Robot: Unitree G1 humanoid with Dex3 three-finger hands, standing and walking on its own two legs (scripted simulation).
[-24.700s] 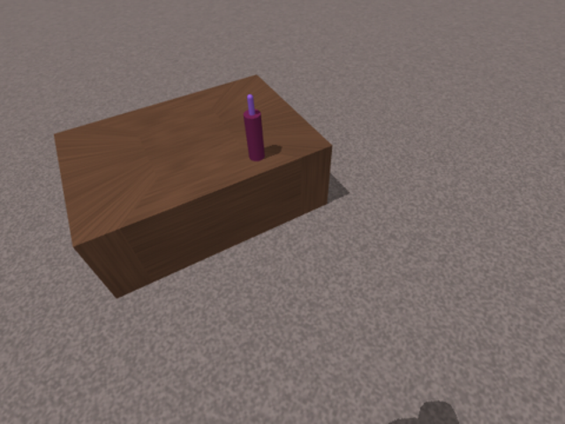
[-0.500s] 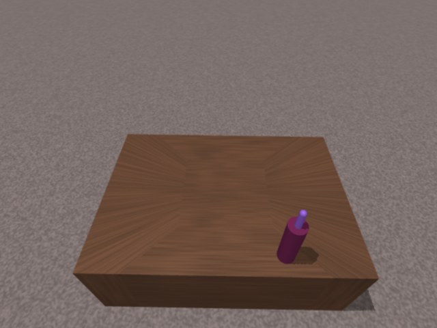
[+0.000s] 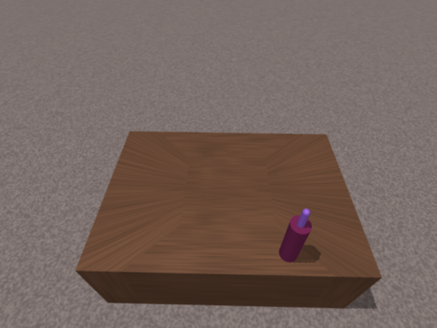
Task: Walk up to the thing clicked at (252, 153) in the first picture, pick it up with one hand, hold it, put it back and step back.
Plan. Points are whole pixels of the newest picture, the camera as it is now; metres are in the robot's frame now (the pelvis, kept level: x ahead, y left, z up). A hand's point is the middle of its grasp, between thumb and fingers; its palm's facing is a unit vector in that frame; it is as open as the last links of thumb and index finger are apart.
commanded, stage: stand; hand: right
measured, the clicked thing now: (296, 234) +0.45 -0.21 -0.29
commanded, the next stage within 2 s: none
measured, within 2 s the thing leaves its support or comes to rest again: neither
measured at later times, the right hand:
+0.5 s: hand out of the picture +0.08 -0.25 -0.15, palm faces -0.02 +0.93 -0.36, open 7.9 cm
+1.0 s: hand out of the picture +0.09 -0.26 -0.15, palm faces -0.04 +0.93 -0.36, open 7.4 cm
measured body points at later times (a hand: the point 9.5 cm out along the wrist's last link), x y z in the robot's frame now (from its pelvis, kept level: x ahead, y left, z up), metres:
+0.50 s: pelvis +0.01 +0.00 +0.00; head +0.01 +0.01 +0.45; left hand +0.07 +0.30 -0.14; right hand +0.08 -0.30 -0.13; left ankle +0.01 +0.11 -0.75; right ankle -0.01 -0.14 -0.75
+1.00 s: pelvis +0.01 -0.01 +0.00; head +0.02 +0.00 +0.45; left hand +0.07 +0.29 -0.14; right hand +0.09 -0.31 -0.13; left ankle +0.01 +0.11 -0.75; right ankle -0.01 -0.14 -0.75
